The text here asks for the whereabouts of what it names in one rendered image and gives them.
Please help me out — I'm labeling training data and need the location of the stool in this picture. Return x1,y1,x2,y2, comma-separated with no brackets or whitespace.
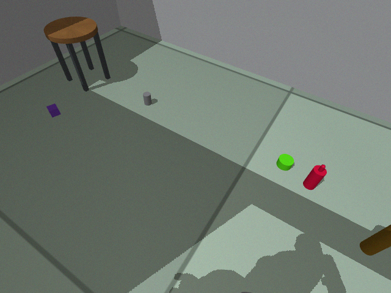
44,16,111,91

